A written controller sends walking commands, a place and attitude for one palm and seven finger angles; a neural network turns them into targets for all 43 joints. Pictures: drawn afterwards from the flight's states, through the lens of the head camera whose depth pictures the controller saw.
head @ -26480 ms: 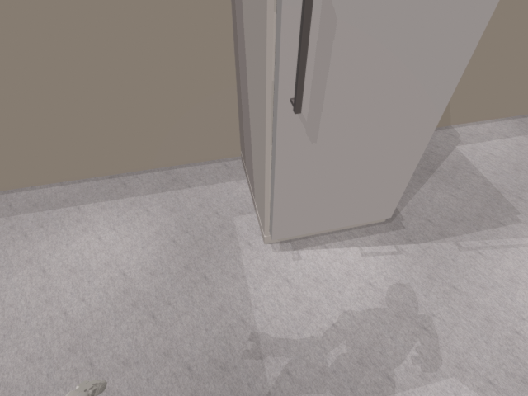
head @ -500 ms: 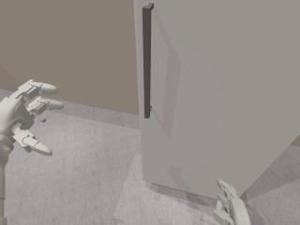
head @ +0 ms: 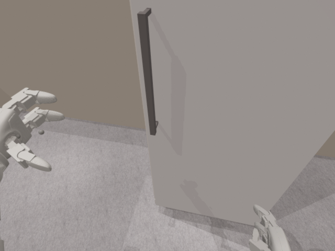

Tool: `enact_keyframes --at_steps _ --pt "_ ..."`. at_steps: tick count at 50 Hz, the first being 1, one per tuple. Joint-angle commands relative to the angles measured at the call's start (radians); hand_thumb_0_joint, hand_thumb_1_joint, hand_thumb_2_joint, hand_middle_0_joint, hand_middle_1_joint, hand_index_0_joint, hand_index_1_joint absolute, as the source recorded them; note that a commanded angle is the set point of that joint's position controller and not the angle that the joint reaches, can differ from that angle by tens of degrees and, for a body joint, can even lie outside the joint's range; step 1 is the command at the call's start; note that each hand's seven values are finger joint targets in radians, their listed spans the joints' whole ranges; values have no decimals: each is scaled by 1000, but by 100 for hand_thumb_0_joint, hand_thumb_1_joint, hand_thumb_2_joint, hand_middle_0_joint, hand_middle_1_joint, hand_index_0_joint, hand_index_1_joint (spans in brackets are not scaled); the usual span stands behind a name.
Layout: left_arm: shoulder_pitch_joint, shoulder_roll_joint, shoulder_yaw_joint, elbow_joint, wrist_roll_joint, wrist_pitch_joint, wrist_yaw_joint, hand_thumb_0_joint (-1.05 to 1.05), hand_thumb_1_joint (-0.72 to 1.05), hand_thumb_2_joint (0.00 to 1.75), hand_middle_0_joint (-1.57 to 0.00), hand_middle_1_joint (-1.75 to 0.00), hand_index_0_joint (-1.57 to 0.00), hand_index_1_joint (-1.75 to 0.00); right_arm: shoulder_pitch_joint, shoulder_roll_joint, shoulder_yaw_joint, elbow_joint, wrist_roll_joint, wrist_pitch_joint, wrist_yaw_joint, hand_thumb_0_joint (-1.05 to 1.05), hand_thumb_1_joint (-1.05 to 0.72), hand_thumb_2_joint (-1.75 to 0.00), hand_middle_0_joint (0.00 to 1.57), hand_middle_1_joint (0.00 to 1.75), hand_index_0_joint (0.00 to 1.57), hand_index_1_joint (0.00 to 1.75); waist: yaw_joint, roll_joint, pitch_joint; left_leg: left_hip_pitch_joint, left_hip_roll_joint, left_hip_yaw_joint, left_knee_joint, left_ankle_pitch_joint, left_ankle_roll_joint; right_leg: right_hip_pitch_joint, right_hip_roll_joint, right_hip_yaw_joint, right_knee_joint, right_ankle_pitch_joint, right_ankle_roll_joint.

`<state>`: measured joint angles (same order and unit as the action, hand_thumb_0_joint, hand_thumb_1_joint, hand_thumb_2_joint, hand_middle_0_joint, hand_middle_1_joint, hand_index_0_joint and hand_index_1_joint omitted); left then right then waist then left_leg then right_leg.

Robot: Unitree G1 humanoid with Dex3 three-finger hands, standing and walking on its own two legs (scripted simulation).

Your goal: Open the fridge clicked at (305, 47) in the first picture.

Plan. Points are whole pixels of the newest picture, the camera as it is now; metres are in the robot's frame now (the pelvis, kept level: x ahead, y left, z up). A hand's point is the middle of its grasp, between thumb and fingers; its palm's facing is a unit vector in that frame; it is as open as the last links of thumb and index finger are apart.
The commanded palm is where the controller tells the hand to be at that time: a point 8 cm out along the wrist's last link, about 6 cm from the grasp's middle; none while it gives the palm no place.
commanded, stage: raise the hand to about handle height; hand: left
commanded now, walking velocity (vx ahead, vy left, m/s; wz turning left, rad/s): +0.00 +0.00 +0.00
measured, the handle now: (151, 83) +0.50 +0.10 +0.17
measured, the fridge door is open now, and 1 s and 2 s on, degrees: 0 0 0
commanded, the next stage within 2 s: move the hooked fingers beside the handle in 0.06 s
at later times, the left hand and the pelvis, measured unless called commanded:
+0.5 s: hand (69, 119) +0.32 +0.24 +0.19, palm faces -0.06 -0.99 -0.11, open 13.9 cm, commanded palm +0.29 +0.29 +0.20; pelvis +0.01 -0.01 +0.00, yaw +0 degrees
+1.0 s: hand (94, 108) +0.36 +0.21 +0.19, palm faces -0.08 -0.99 -0.07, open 14.0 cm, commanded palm +0.34 +0.26 +0.19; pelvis +0.01 -0.01 +0.00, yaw +0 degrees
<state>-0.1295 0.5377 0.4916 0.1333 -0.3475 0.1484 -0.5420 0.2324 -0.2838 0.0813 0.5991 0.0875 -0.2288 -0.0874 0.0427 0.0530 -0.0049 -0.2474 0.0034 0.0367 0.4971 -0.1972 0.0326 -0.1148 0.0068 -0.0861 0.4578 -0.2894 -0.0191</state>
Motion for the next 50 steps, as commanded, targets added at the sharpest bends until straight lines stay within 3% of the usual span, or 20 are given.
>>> enact_keyframes --at_steps 1,8,10,11,13,15,16,19,21,22,23,25,31,33,35,36,38,44,46,50 --pt "-272 300 92 -164 -25 -48 -8 0 -50 30 -30 -120 -30 -120 -134 -116 -50 -166 6 -64 -7 0 -90 -90 20 30 20 30 -6 26 -157 194 -3 -76 -52 86 13 -137 -2 54 -96 172 2" --pt "-290 315 113 -167 -36 -61 -14 0 -50 30 -30 -120 -30 -120 -144 -115 -50 -169 8 -61 -7 0 -90 -90 20 30 20 30 -5 23 -188 193 -13 -69 -36 104 16 -133 -3 55 -81 210 11" --pt "-338 298 89 -140 -32 -63 -11 0 -50 30 -30 -120 -30 -120 -142 -115 -49 -161 10 -59 -10 0 -90 -90 20 30 20 30 -17 33 -168 194 -11 -73 -38 94 14 -151 -1 49 -80 198 11" --pt "-328 309 92 -121 -30 -63 -8 0 -50 30 -30 -120 -30 -120 -137 -116 -51 -156 9 -55 -10 0 -90 -90 20 30 20 30 -12 -8 -155 180 -7 -71 -30 99 16 -146 -7 63 -87 205 14" --pt "-406 262 33 -133 -21 -64 -6 0 -50 30 -30 -120 -30 -120 -143 -112 -50 -157 12 -55 -14 0 -90 -90 20 30 20 30 -29 36 -160 198 -12 -67 -33 92 17 -164 -4 56 -82 202 13" --pt "-409 256 23 -130 -12 -66 4 0 -50 30 -30 -120 -30 -120 -141 -112 -50 -161 12 -56 -17 0 -90 -90 20 30 20 30 -26 49 -181 210 -12 -73 -39 88 16 -163 -2 48 -77 188 8" --pt "-423 260 11 -122 -8 -68 9 0 -50 30 -30 -120 -30 -120 -137 -111 -49 -153 11 -51 -17 0 -90 -90 20 30 20 30 -28 5 -170 203 -7 -70 -35 89 18 -158 -7 57 -87 190 10" --pt "-437 259 24 -137 -1 -74 24 0 -50 30 -30 -120 -30 -120 -145 -109 -51 -161 9 -53 -16 0 -90 -90 20 30 20 30 -20 47 -213 222 -12 -72 -36 120 17 -139 -7 47 -69 223 3" --pt "-376 296 68 -118 -1 -71 36 0 -50 30 -30 -120 -30 -120 -137 -113 -53 -158 6 -45 -12 0 -90 -90 20 30 20 30 -3 -10 -230 206 -8 -66 -30 150 19 -107 -11 50 -66 261 6" --pt "-400 267 48 -98 -3 -66 36 0 -50 30 -30 -120 -30 -120 -142 -111 -52 -157 7 -42 -11 0 -90 -90 20 30 20 30 -11 -4 -216 196 -11 -62 -30 152 20 -116 -11 53 -63 278 9" --pt "-407 290 72 -87 -2 -63 43 0 -50 30 -30 -120 -30 -120 -140 -113 -54 -154 8 -39 -10 0 -90 -90 20 30 20 30 -9 -12 -206 191 -9 -66 -32 150 18 -120 -9 47 -62 275 9" --pt "-425 275 57 -89 3 -62 48 0 -50 30 -30 -120 -30 -120 -145 -112 -56 -160 9 -37 -10 0 -90 -90 20 30 20 30 -10 31 -215 202 -11 -60 -29 153 17 -123 -12 49 -57 275 7" --pt "-402 223 12 -144 3 -59 60 0 -50 30 -30 -120 -30 -120 -146 -105 -55 -173 9 -29 -5 0 -90 -90 20 30 20 30 -10 -4 -239 214 -4 -55 -19 204 19 -108 -12 44 -44 329 6" --pt "-447 195 -16 -146 5 -54 68 0 -50 30 -30 -120 -30 -120 -145 -104 -57 -166 12 -26 -9 0 -90 -90 20 30 20 30 -23 38 -219 226 -6 -56 -22 185 18 -139 -8 42 -48 307 5" --pt "-474 176 -37 -123 11 -50 84 0 -50 30 -30 -120 -30 -120 -140 -107 -59 -159 10 -24 -14 0 -90 -90 20 30 20 30 -30 22 -202 221 -3 -64 -31 148 15 -160 -6 37 -52 256 5" --pt "-479 172 -48 -120 12 -48 90 0 -50 30 -30 -120 -30 -120 -135 -108 -59 -151 8 -21 -14 0 -90 -90 20 30 20 30 -29 -24 -196 217 -1 -64 -29 157 19 -151 -8 42 -59 268 5" --pt "-498 201 -20 -130 22 -48 106 0 -50 30 -30 -120 -30 -120 -142 -110 -61 -150 8 -16 -16 0 -90 -90 20 30 20 30 -24 7 -228 227 -5 -62 -30 171 19 -138 -10 45 -53 282 3" --pt "-616 119 -112 -93 42 -45 149 0 -50 30 -30 -120 -30 -120 -141 -101 -53 -138 8 -1 -21 0 -90 -90 20 30 20 30 -44 16 -211 239 -1 -74 -50 124 14 -165 -7 39 -61 215 -2" --pt "-627 146 -98 -38 52 -42 163 0 -50 30 -30 -120 -30 -120 -129 -109 -56 -123 5 8 -24 0 -90 -90 20 30 20 30 -43 -34 -203 228 4 -73 -53 111 17 -160 -8 43 -72 198 -2" --pt "-672 164 -81 11 64 -47 179 0 -50 30 -30 -120 -30 -120 -131 -110 -56 -127 3 17 -23 0 -90 -90 20 30 20 30 -37 -17 -240 227 -1 -71 -50 127 16 -139 -13 48 -61 221 -5"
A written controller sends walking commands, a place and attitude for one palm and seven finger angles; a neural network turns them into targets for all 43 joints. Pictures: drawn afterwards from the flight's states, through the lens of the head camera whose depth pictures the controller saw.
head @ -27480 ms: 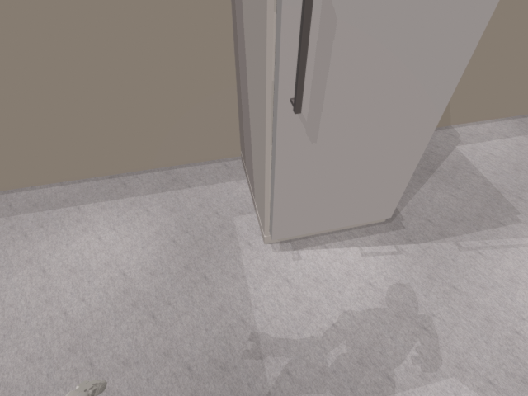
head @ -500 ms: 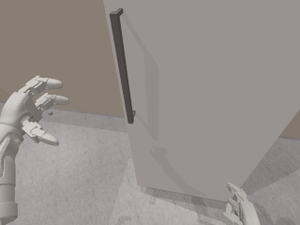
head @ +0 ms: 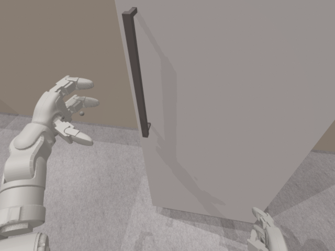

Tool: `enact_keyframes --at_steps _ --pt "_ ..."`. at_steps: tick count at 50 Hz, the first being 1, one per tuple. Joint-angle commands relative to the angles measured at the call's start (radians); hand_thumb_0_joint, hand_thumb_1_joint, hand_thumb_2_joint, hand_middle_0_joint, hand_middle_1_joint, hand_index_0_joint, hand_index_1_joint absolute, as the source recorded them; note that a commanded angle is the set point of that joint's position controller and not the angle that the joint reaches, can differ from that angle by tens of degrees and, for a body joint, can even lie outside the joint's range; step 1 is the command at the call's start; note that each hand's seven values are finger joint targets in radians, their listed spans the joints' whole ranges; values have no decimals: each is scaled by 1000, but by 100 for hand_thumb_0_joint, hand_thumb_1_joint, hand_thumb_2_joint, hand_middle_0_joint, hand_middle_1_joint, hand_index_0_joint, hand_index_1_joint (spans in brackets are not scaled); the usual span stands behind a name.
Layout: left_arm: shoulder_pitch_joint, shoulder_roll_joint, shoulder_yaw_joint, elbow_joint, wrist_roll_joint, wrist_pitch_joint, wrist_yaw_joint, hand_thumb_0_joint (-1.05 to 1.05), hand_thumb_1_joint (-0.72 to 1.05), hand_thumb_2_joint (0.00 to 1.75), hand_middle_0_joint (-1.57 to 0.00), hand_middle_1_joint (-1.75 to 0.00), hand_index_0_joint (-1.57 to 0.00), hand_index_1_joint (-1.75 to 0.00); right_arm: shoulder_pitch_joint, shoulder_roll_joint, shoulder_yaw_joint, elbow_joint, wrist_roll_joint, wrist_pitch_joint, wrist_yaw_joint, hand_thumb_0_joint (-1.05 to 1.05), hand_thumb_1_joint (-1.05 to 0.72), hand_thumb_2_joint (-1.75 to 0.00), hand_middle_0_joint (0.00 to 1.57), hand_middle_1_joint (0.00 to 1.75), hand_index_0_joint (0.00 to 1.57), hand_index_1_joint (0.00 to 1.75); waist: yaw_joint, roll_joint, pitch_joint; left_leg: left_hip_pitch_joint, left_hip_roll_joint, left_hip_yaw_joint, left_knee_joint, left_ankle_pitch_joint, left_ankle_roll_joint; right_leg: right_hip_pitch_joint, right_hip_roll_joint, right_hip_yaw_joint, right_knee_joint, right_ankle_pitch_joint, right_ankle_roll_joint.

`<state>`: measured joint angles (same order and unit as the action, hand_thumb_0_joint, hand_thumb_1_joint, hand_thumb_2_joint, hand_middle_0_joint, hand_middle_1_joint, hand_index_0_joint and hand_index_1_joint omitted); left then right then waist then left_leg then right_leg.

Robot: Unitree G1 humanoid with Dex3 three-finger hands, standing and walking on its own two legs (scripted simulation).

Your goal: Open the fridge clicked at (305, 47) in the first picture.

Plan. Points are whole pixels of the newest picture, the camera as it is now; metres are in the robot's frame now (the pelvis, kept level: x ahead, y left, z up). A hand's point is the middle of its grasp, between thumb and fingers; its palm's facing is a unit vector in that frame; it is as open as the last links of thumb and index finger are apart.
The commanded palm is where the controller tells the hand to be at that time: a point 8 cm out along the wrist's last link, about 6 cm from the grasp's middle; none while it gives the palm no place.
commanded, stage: move the hooked fingers beside the handle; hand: left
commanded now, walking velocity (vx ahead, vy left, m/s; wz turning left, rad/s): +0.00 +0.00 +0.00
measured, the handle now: (140, 85) +0.48 +0.11 +0.17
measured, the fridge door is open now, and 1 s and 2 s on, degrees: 0 0 0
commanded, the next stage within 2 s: feel for the door with the fingertips in 1.56 s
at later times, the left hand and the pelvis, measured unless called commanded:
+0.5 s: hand (102, 98) +0.41 +0.19 +0.18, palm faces -0.07 -1.00 -0.04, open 14.0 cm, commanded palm +0.39 +0.24 +0.19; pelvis +0.00 +0.00 +0.00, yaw -1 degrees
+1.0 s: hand (112, 91) +0.44 +0.17 +0.18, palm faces -0.07 -1.00 -0.01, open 13.9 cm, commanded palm +0.41 +0.23 +0.18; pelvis +0.01 +0.00 +0.00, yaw -3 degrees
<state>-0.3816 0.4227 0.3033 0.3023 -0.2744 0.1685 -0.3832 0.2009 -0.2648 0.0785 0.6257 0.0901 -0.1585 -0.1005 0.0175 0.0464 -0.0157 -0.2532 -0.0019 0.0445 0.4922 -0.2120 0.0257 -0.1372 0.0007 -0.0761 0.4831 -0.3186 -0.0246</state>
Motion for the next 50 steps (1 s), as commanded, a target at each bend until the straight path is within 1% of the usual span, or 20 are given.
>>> enact_keyframes --at_steps 1,5,6,8,11,14,17,20,21,22,24,26,29,31,33,38,39,46,48,50 --pt "-402 287 111 -148 -6 -70 22 0 -50 30 -30 -120 -30 -120 -97 -130 -55 -151 0 -48 -7 0 -90 -90 20 30 20 30 -7 -19 -241 229 7 -73 -40 163 25 -99 -9 43 -89 273 0" --pt "-476 263 83 -120 -1 -85 20 0 -50 30 -30 -120 -30 -120 -86 -128 -56 -152 0 -41 -5 0 -90 -90 20 30 20 30 -21 21 -248 242 6 -72 -37 176 21 -108 -6 39 -80 289 -2" --pt "-465 247 66 -121 -2 -88 21 0 -50 30 -30 -120 -30 -120 -82 -129 -58 -155 0 -39 -4 0 -90 -90 20 30 20 30 -20 -30 -260 236 10 -70 -33 188 26 -94 -7 39 -81 303 0" --pt "-502 232 50 -96 -2 -89 22 0 -50 30 -30 -120 -30 -120 -77 -130 -59 -148 2 -36 -5 0 -90 -90 20 30 20 30 -27 14 -239 239 7 -70 -33 181 23 -118 -6 41 -80 300 -1" --pt "-513 254 62 -55 4 -95 34 0 -50 30 -30 -120 -30 -120 -56 -140 -65 -135 -1 -28 -6 0 -90 -90 20 30 20 30 -28 -51 -242 226 11 -73 -32 187 27 -108 -7 40 -82 303 -1" --pt "-567 234 41 -66 9 -101 44 0 -50 30 -30 -120 -30 -120 -51 -137 -67 -134 1 -23 -4 0 -90 -90 20 30 20 30 -37 15 -259 247 8 -73 -32 195 24 -123 -5 43 -77 307 -2" --pt "-586 249 54 10 14 -103 61 0 -50 30 -30 -120 -30 -120 -32 -145 -71 -118 -2 -13 -6 0 -90 -90 20 30 20 30 -40 -47 -233 215 9 -70 -33 171 29 -126 -3 47 -86 293 2" --pt "-674 261 48 34 27 -124 71 0 -50 30 -30 -120 -30 -120 -14 -146 -72 -109 -4 -8 -7 0 -90 -90 20 30 20 30 -52 12 -255 230 9 -72 -33 164 24 -136 -4 48 -81 272 -2" --pt "-665 274 58 34 32 -136 75 0 -50 30 -30 -120 -30 -120 -7 -150 -76 -107 -7 -6 -5 0 -90 -90 20 30 20 30 -47 -31 -287 239 12 -70 -25 196 29 -113 -4 49 -79 302 -1" --pt "-661 276 67 32 31 -143 75 0 -50 30 -30 -120 -30 -120 -6 -148 -77 -113 -8 -6 -4 0 -90 -90 20 30 20 30 -41 -15 -309 242 8 -68 -23 219 31 -98 -4 54 -73 335 -1" --pt "-691 239 34 39 31 -156 67 0 -50 30 -30 -120 -30 -120 -3 -144 -77 -110 -6 -4 -2 0 -90 -90 20 30 20 30 -52 25 -314 261 8 -64 -17 240 27 -104 -3 52 -65 358 -3" --pt "-651 247 42 115 29 -152 65 0 -50 30 -30 -120 -30 -120 19 -152 -80 -100 -7 3 0 0 -90 -90 20 30 20 30 -49 -39 -290 233 15 -64 -18 231 29 -108 -1 47 -69 350 -1" --pt "-729 208 0 161 33 -150 67 0 -50 30 -30 -120 -30 -120 30 -153 -83 -89 -3 9 0 0 -90 -90 20 30 20 30 -68 -1 -246 220 11 -64 -16 192 27 -161 2 49 -70 317 0" --pt "-744 216 7 169 37 -160 79 0 -50 30 -30 -120 -30 -120 41 -158 -88 -86 -7 13 3 0 -90 -90 20 30 20 30 -64 -34 -275 227 13 -63 -10 212 30 -150 0 50 -69 330 -1" --pt "-760 231 25 151 42 -173 88 0 -50 30 -30 -120 -30 -120 46 -156 -88 -90 -9 15 5 0 -90 -90 20 30 20 30 -57 -6 -320 242 12 -65 -9 247 28 -127 1 54 -56 364 -2" --pt "-817 217 16 200 50 -195 107 0 -50 30 -30 -120 -30 -120 71 -157 -92 -75 -11 27 9 0 -90 -90 20 30 20 30 -69 -35 -312 232 13 -58 -2 260 31 -136 5 53 -53 386 2" --pt "-801 221 22 216 54 -196 109 0 -50 30 -30 -120 -30 -120 73 -156 -92 -76 -11 28 10 0 -90 -90 20 30 20 30 -64 -1 -314 234 13 -58 -1 257 28 -141 4 55 -51 377 0" --pt "-658 283 93 197 52 -202 98 0 -50 30 -30 -120 -30 -120 71 -160 -97 -109 -13 47 16 0 -90 -90 20 30 20 30 -30 -65 -339 201 12 -39 1 314 36 -55 0 60 -39 479 5" --pt "-683 243 53 187 46 -192 83 0 -50 30 -30 -120 -30 -120 62 -155 -95 -113 -6 50 14 0 -90 -90 20 30 20 30 -47 -43 -300 192 8 -31 -5 273 36 -85 3 61 -48 457 9" --pt "-701 279 75 192 42 -190 77 0 -50 30 -30 -120 -30 -120 65 -160 -95 -108 -4 53 9 0 -90 -90 20 30 20 30 -53 -45 -275 175 9 -34 -7 234 36 -102 3 64 -55 420 9"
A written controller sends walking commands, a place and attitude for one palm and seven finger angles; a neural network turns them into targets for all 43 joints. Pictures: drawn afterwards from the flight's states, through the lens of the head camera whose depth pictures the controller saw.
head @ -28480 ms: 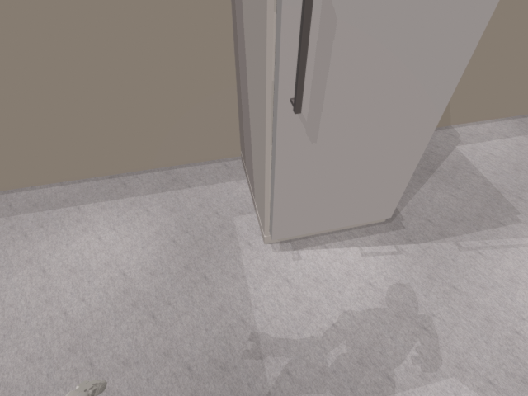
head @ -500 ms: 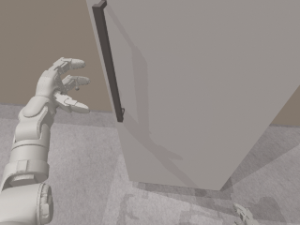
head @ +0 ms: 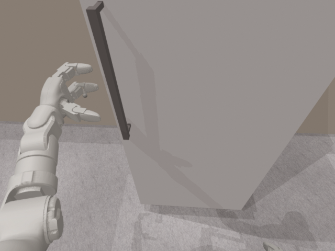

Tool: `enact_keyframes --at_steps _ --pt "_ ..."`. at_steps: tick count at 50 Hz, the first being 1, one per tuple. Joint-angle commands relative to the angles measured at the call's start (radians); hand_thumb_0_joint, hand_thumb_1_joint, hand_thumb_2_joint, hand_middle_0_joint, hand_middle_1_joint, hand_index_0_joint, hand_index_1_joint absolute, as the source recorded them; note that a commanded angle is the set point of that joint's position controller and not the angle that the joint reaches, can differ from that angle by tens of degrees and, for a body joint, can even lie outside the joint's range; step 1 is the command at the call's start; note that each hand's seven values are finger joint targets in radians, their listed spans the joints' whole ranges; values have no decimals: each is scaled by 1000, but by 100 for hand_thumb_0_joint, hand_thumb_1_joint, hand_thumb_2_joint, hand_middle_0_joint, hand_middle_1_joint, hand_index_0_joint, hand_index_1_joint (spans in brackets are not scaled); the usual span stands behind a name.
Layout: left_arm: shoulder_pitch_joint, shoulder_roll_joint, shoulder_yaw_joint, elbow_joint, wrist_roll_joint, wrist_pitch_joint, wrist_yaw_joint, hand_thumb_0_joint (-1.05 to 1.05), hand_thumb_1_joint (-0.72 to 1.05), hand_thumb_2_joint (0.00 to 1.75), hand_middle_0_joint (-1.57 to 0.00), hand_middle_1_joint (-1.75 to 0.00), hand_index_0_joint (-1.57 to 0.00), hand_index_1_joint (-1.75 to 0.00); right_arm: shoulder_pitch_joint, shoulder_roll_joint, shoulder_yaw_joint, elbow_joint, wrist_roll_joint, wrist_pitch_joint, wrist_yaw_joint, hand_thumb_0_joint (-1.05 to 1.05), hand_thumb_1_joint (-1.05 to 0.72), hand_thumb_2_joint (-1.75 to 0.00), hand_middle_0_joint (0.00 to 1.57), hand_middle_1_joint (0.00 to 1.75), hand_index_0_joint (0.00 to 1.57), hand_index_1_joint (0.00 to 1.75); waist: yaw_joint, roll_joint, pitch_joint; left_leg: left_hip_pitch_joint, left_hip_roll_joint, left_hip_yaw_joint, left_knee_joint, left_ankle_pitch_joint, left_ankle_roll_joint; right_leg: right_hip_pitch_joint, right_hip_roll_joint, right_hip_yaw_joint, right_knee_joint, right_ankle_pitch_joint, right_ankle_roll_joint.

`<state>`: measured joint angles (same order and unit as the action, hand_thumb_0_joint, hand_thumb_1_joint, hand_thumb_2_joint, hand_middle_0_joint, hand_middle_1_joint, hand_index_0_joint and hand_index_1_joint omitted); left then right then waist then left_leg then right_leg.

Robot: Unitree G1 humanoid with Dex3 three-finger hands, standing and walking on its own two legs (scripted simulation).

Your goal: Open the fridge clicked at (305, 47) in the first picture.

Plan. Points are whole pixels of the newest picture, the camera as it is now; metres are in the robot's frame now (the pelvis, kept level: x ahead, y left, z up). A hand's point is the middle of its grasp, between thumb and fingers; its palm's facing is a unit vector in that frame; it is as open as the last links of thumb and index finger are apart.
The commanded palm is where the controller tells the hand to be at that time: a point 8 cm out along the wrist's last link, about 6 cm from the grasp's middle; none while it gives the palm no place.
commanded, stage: move the hooked fingers beside the handle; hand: left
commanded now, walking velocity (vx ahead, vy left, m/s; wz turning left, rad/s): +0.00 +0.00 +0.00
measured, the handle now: (115, 85) +0.46 +0.13 +0.17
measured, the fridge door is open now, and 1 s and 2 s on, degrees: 0 0 0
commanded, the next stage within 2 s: feel for the door with the fingertips in 0.56 s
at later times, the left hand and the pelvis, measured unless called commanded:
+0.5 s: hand (88, 93) +0.42 +0.19 +0.18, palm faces -0.04 -1.00 +0.00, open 14.0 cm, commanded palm +0.40 +0.24 +0.18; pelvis -0.01 +0.00 +0.00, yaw +1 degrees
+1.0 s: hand (103, 96) +0.41 +0.15 +0.18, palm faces -0.05 -1.00 +0.01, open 14.0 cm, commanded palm +0.39 +0.20 +0.18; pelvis -0.01 +0.00 +0.00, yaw +0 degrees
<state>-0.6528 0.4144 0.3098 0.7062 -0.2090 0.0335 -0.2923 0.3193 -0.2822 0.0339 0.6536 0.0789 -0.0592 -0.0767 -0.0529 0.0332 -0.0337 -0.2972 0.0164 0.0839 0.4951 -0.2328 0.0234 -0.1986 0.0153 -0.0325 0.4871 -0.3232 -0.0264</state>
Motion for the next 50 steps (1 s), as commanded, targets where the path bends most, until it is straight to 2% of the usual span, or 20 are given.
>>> enact_keyframes --at_steps 1,3,6,9,11,12,15,16,20,22,27,30,33,35,37,39,44,46,49,50 --pt "-449 276 50 -244 -22 -61 -16 0 -50 30 -30 -120 -30 -120 -56 -143 -51 -140 6 -45 -17 0 -90 -90 20 30 20 30 15 -22 -283 239 -10 -72 -6 268 40 -31 -14 20 -56 427 10" --pt "-473 246 26 -292 -26 -66 -18 0 -50 30 -30 -120 -30 -120 -67 -134 -48 -145 9 -51 -19 0 -90 -90 20 30 20 30 8 32 -297 282 -9 -82 -4 279 37 -53 -9 19 -60 414 5" --pt "-490 219 0 -263 -38 -62 -23 0 -50 30 -30 -120 -30 -120 -60 -140 -49 -125 8 -56 -24 0 -90 -90 20 30 20 30 -5 -22 -281 279 -6 -86 -1 259 40 -71 -7 14 -68 388 7" --pt "-526 205 -12 -218 -36 -49 -16 0 -50 30 -30 -120 -30 -120 -63 -137 -45 -112 11 -60 -24 0 -90 -90 20 30 20 30 -13 13 -253 275 -11 -93 -4 217 35 -113 -6 13 -74 341 5" --pt "-517 237 11 -169 -31 -50 -9 0 -50 30 -30 -120 -30 -120 -52 -146 -47 -101 6 -57 -24 0 -90 -90 20 30 20 30 -7 -56 -255 244 -12 -88 -1 207 40 -95 -10 17 -74 345 9" --pt "-515 250 25 -160 -27 -52 -6 0 -50 30 -30 -120 -30 -120 -56 -143 -45 -108 8 -56 -24 0 -90 -90 20 30 20 30 1 -37 -260 235 -14 -88 -3 210 38 -85 -11 19 -68 351 8" --pt "-594 191 -35 -176 -21 -71 0 0 -50 30 -30 -120 -30 -120 -61 -135 -41 -109 9 -60 -21 0 -90 -90 20 30 20 30 -17 19 -271 268 -12 -100 -1 200 31 -120 -9 13 -65 315 3" --pt "-565 215 -8 -142 -21 -77 6 0 -50 30 -30 -120 -30 -120 -49 -138 -44 -105 5 -57 -21 0 -90 -90 20 30 20 30 -10 -26 -276 257 -10 -99 4 212 34 -106 -10 12 -64 323 3" --pt "-587 218 -2 -162 -14 -102 14 0 -50 30 -30 -120 -30 -120 -51 -136 -42 -114 4 -62 -15 0 -90 -90 20 30 20 30 -1 34 -318 291 -8 -106 3 243 27 -102 -8 12 -50 345 -2" --pt "-551 215 4 -162 -15 -102 20 0 -50 30 -30 -120 -30 -120 -46 -139 -43 -120 2 -59 -12 0 -90 -90 20 30 20 30 6 -15 -338 292 -4 -107 2 274 30 -82 -5 9 -47 371 1" --pt "-482 251 41 -129 -11 -80 22 0 -50 30 -30 -120 -30 -120 -48 -141 -44 -129 5 -46 -12 0 -90 -90 20 30 20 30 22 -49 -279 229 -6 -88 -7 254 34 -62 -5 14 -53 385 6" --pt "-503 205 0 -205 -10 -84 19 0 -50 30 -30 -120 -30 -120 -52 -135 -45 -141 6 -47 -11 0 -90 -90 20 30 20 30 14 5 -303 267 -4 -92 -8 271 30 -70 -3 11 -50 380 2" --pt "-503 217 17 -260 -17 -84 22 0 -50 30 -30 -120 -30 -120 -51 -135 -48 -138 4 -50 -13 0 -90 -90 20 30 20 30 15 -2 -328 303 -1 -100 -9 294 30 -63 2 8 -55 383 2" --pt "-528 139 -45 -267 -25 -73 20 0 -50 30 -30 -120 -30 -120 -57 -129 -47 -129 7 -55 -13 0 -90 -90 20 30 20 30 -2 15 -294 313 1 -101 -11 272 28 -100 3 2 -64 356 2" --pt "-511 148 -32 -270 -25 -63 32 0 -50 30 -30 -120 -30 -120 -56 -133 -50 -125 7 -57 -13 0 -90 -90 20 30 20 30 4 -9 -295 309 1 -100 -12 272 31 -98 5 4 -67 355 3" --pt "-509 103 -63 -251 -24 -44 44 0 -50 30 -30 -120 -30 -120 -61 -127 -46 -119 7 -57 -10 0 -90 -90 20 30 20 30 -1 -10 -262 292 -3 -100 -18 239 29 -115 5 0 -71 326 3" --pt "-533 108 -48 -285 -8 -41 94 0 -50 30 -30 -120 -30 -120 -66 -121 -45 -116 -1 -58 -2 0 -90 -90 20 30 20 30 10 8 -299 310 -4 -106 -17 252 24 -102 3 0 -66 326 -1" --pt "-476 124 -24 -275 -6 -45 106 0 -50 30 -30 -120 -30 -120 -67 -124 -47 -121 -4 -53 -1 0 -90 -90 20 30 20 30 25 -61 -311 289 -5 -98 -19 274 30 -58 2 2 -66 363 3" --pt "-449 116 -26 -303 -1 -42 111 0 -50 30 -30 -120 -30 -120 -93 -112 -41 -138 -1 -47 4 0 -90 -90 20 30 20 30 37 -28 -298 270 -10 -81 -19 283 30 -31 -2 10 -58 406 3" --pt "-468 93 -50 -312 2 -40 112 0 -50 30 -30 -120 -30 -120 -93 -110 -40 -138 0 -44 5 0 -90 -90 20 30 20 30 27 -22 -293 273 -11 -82 -22 275 29 -39 -1 8 -60 396 4"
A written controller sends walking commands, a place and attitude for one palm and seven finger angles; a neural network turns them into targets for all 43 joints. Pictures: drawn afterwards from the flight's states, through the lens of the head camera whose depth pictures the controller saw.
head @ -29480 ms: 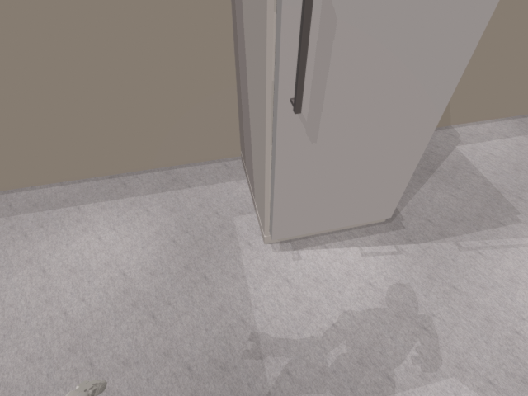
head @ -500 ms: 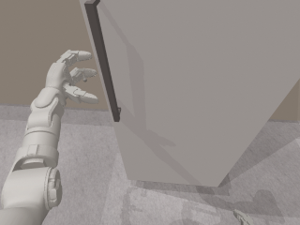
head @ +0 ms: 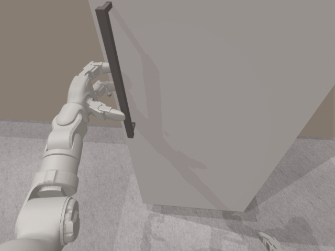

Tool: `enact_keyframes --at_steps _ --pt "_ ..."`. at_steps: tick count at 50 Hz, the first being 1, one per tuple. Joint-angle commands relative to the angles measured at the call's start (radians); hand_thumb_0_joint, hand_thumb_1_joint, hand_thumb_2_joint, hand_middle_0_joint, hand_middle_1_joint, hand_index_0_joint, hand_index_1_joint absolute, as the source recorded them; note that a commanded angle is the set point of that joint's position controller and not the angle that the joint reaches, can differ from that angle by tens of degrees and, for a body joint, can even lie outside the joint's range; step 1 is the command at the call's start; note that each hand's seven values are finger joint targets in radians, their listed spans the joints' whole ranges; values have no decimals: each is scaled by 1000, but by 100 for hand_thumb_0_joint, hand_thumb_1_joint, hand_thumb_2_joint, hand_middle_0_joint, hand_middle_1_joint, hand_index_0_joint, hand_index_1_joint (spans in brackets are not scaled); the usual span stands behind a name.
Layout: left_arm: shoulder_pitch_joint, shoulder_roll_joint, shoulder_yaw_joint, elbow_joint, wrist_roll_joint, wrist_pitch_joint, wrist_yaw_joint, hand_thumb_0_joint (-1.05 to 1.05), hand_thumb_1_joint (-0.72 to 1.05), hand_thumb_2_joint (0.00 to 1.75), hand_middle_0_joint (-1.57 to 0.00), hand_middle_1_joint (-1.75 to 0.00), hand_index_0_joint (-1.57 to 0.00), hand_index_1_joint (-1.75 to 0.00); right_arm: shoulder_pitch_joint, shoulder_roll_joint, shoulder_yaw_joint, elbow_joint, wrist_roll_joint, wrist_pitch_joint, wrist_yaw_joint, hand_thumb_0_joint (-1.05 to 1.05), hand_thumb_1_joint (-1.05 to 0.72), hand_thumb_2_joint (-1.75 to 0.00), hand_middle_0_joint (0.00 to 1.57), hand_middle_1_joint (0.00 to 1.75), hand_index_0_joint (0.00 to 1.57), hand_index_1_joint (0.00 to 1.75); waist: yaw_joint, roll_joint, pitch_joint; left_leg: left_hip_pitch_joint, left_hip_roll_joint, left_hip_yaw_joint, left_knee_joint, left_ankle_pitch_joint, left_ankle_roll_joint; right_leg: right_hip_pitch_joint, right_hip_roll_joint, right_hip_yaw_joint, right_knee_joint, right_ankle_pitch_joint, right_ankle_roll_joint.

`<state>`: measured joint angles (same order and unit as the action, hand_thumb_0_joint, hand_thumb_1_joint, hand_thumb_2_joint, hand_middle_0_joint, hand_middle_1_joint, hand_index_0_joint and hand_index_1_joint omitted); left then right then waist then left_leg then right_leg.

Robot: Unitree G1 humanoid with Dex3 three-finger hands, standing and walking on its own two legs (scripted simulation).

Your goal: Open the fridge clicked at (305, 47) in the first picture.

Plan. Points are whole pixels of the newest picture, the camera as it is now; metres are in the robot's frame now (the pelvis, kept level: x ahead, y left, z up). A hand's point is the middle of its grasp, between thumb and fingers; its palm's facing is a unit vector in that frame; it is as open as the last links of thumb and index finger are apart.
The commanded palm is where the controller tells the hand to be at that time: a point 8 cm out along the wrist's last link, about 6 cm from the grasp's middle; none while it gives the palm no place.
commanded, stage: feel for the door with the fingertips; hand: left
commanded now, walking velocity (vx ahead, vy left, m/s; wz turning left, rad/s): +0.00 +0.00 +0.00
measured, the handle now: (121, 84) +0.47 +0.13 +0.17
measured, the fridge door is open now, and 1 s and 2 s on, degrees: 0 0 0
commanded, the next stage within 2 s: slide the fingers in behind the handle in 0.46 s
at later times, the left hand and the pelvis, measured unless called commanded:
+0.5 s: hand (104, 91) +0.43 +0.16 +0.18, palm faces -0.04 -1.00 +0.00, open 13.9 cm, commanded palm +0.42 +0.20 +0.18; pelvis -0.01 -0.01 +0.00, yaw +1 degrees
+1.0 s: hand (112, 94) +0.42 +0.14 +0.18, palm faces -0.06 -1.00 +0.01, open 13.9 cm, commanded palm +0.39 +0.19 +0.18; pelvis -0.01 +0.00 +0.00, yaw -1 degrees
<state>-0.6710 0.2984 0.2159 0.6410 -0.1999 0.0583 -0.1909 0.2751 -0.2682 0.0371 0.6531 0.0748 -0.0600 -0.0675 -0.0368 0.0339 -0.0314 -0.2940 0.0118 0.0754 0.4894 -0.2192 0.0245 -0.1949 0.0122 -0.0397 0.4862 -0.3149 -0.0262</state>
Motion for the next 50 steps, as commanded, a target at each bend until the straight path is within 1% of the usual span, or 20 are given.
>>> enact_keyframes --at_steps 1,3,5,7,11,12,15,16,19,22,23,27,29,34,36,39,41,44,48,50 --pt "-432 192 34 -238 -9 -60 12 0 -50 30 -30 -120 -30 -120 -50 -126 -45 -140 4 -40 -5 0 -90 -90 20 30 20 30 10 -51 -287 269 -4 -72 -15 259 32 -44 1 15 -65 387 6" --pt "-438 260 88 -238 -7 -54 17 0 -50 30 -30 -120 -30 -120 -53 -129 -44 -140 4 -33 -9 0 -90 -90 20 30 20 30 17 -60 -283 247 -7 -67 -22 243 33 -25 1 25 -69 391 9" --pt "-484 219 46 -229 -7 -49 14 0 -50 30 -30 -120 -30 -120 -58 -122 -40 -139 6 -30 -13 0 -90 -90 20 30 20 30 -1 -51 -255 244 -8 -65 -22 213 33 -51 1 24 -76 367 11" --pt "-529 244 57 -208 -7 -55 16 0 -50 30 -30 -120 -30 -120 -56 -126 -38 -131 6 -27 -17 0 -90 -90 20 30 20 30 -8 -45 -242 234 -11 -66 -21 185 37 -61 -1 31 -84 342 12" --pt "-537 232 43 -168 -14 -76 -4 0 -50 30 -30 -120 -30 -120 -47 -128 -40 -121 6 -32 -22 0 -90 -90 20 30 20 30 -16 -55 -274 246 -13 -65 -11 192 38 -55 -2 33 -81 352 13" --pt "-555 224 34 -168 -16 -79 -11 0 -50 30 -30 -120 -30 -120 -46 -128 -40 -121 7 -34 -22 0 -90 -90 20 30 20 30 -16 -27 -283 251 -15 -66 -10 201 37 -57 -3 34 -76 367 11" --pt "-580 232 37 -91 -21 -82 -26 0 -50 30 -30 -120 -30 -120 -30 -133 -42 -105 8 -38 -22 0 -90 -90 20 30 20 30 -27 -47 -260 227 -18 -68 -6 168 36 -83 -1 35 -80 340 14" --pt "-556 271 71 -65 -20 -87 -26 0 -50 30 -30 -120 -30 -120 -19 -139 -45 -102 5 -35 -23 0 -90 -90 20 30 20 30 -16 -88 -269 210 -17 -67 -5 170 39 -61 -3 34 -78 345 17" --pt "-599 259 48 -67 -15 -104 -36 0 -50 30 -30 -120 -30 -120 -18 -138 -44 -105 7 -39 -20 0 -90 -90 20 30 20 30 -19 -25 -285 213 -20 -65 -1 179 37 -66 -6 39 -67 361 14" --pt "-595 283 71 -67 -17 -125 -38 0 -50 30 -30 -120 -30 -120 -7 -142 -49 -105 6 -43 -19 0 -90 -90 20 30 20 30 -14 -41 -305 222 -18 -69 2 193 39 -62 -2 36 -63 365 13" --pt "-624 234 28 -69 -17 -127 -43 0 -50 30 -30 -120 -30 -120 -6 -140 -47 -104 7 -45 -18 0 -90 -90 20 30 20 30 -27 -29 -299 231 -18 -70 4 191 37 -80 0 32 -62 357 12" --pt "-686 266 48 2 -14 -134 -32 0 -50 30 -30 -120 -30 -120 18 -150 -52 -81 5 -50 -22 0 -90 -90 20 30 20 30 -43 -60 -261 204 -16 -76 5 143 41 -124 3 33 -73 292 17" --pt "-734 230 14 24 -10 -140 -33 0 -50 30 -30 -120 -30 -120 26 -147 -50 -70 5 -56 -21 0 -90 -90 20 30 20 30 -58 -31 -253 214 -15 -79 7 121 37 -157 4 31 -74 257 15" --pt "-639 222 31 -17 -13 -159 -33 0 -50 30 -30 -120 -30 -120 30 -148 -54 -85 1 -70 -10 0 -90 -90 20 30 20 30 -21 -12 -330 258 -10 -91 9 179 28 -126 9 17 -51 288 3" --pt "-614 195 10 -40 -19 -163 -32 0 -50 30 -30 -120 -30 -120 26 -149 -56 -92 1 -71 -8 0 -90 -90 20 30 20 30 -24 -49 -324 262 -6 -94 7 186 32 -124 11 11 -54 284 5" --pt "-616 194 10 -84 -16 -154 -22 0 -50 30 -30 -120 -30 -120 8 -144 -51 -100 4 -75 -4 0 -90 -90 20 30 20 30 -16 -9 -305 267 -5 -95 -4 169 26 -138 13 12 -55 265 3" --pt "-580 220 36 -84 -12 -146 -4 0 -50 30 -30 -120 -30 -120 7 -146 -51 -103 3 -70 -6 0 -90 -90 20 30 20 30 -10 -43 -286 252 -2 -96 -10 161 30 -126 13 9 -63 247 4" --pt "-558 225 52 -126 -4 -130 15 0 -50 30 -30 -120 -30 -120 -10 -137 -47 -116 1 -69 -4 0 -90 -90 20 30 20 30 4 -35 -287 244 -1 -89 -19 164 26 -108 13 11 -59 262 4" --pt "-487 213 61 -246 -2 -122 33 0 -50 30 -30 -120 -30 -120 -34 -126 -47 -138 -2 -71 3 0 -90 -90 20 30 20 30 25 -26 -334 290 0 -83 -18 236 25 -62 13 14 -58 332 3" --pt "-471 167 20 -244 -4 -97 28 0 -50 30 -30 -120 -30 -120 -48 -122 -45 -137 3 -64 3 0 -90 -90 20 30 20 30 14 -55 -285 267 1 -76 -24 216 25 -71 15 11 -65 326 6"
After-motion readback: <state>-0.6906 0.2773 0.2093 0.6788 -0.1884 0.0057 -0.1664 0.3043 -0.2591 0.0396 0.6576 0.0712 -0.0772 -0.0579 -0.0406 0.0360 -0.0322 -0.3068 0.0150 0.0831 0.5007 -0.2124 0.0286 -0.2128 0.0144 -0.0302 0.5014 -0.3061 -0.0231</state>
